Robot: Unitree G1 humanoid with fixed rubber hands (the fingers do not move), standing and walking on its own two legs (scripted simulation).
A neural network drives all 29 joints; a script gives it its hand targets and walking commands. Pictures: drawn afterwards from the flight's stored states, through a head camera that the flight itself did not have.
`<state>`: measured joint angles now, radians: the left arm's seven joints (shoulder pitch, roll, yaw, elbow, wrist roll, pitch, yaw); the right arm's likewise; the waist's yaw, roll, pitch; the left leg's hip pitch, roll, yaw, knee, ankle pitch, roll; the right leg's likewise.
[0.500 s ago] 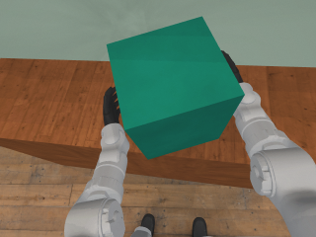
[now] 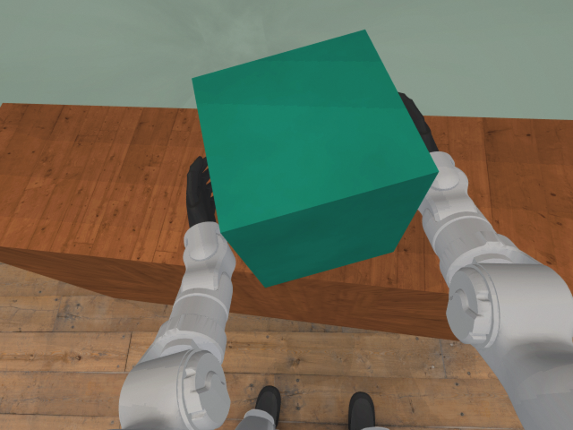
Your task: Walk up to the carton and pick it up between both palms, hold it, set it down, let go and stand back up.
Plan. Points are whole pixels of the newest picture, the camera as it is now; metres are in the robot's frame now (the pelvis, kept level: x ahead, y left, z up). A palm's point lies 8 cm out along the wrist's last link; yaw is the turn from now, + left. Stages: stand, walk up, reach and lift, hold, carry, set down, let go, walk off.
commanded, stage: reach and lift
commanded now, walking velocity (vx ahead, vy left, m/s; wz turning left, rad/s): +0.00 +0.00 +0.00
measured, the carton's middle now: (307, 178) +0.45 +0.05 +0.01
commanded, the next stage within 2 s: none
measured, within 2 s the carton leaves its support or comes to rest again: leaves its support in 1.32 s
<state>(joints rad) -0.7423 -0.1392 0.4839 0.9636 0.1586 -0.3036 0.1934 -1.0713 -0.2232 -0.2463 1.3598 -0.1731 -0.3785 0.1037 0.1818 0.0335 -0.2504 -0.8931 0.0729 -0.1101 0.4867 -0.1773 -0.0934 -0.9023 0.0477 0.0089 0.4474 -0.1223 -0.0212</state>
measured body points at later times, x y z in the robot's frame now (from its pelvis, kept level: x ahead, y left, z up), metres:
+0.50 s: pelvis +0.00 +0.00 +0.00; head +0.16 -0.02 +0.42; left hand +0.40 +0.20 -0.02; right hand +0.51 -0.09 +0.01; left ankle -0.01 +0.18 -0.72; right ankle +0.02 -0.11 -0.72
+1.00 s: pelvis +0.01 +0.00 +0.00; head +0.16 -0.02 +0.42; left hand +0.40 +0.20 -0.02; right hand +0.51 -0.09 +0.01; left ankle -0.01 +0.18 -0.72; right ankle +0.02 -0.11 -0.72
